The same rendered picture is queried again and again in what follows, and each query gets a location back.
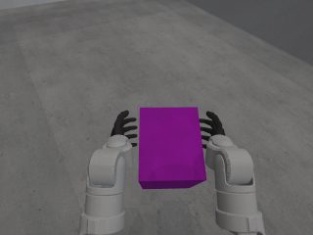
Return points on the left robot forearm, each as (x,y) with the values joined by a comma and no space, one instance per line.
(105,185)

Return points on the robot right hand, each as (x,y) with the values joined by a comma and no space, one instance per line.
(216,126)

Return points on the carton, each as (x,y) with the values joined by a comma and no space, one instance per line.
(170,148)

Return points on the right robot forearm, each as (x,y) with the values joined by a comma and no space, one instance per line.
(235,187)

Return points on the robot left hand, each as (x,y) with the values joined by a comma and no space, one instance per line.
(118,128)

